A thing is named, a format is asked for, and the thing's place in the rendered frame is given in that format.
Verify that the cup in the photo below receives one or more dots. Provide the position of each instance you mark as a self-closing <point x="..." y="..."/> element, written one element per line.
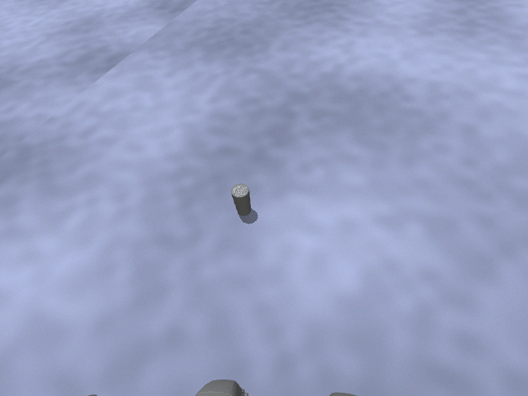
<point x="241" y="198"/>

